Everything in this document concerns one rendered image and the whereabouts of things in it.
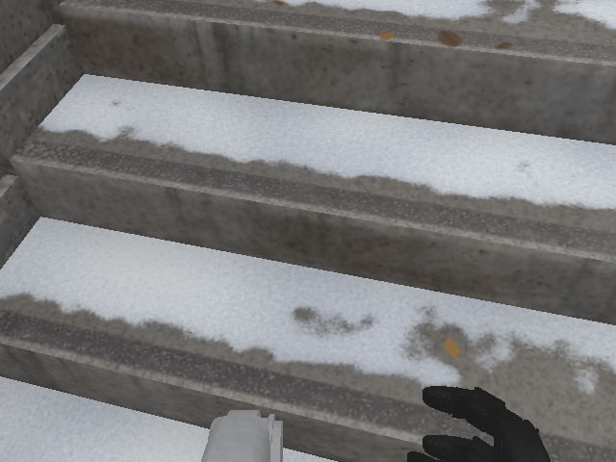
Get robot right hand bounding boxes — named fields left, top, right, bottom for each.
left=407, top=386, right=551, bottom=462

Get left robot thigh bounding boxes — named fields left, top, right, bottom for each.
left=201, top=410, right=283, bottom=462

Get robot left shin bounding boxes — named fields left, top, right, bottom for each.
left=208, top=417, right=221, bottom=439

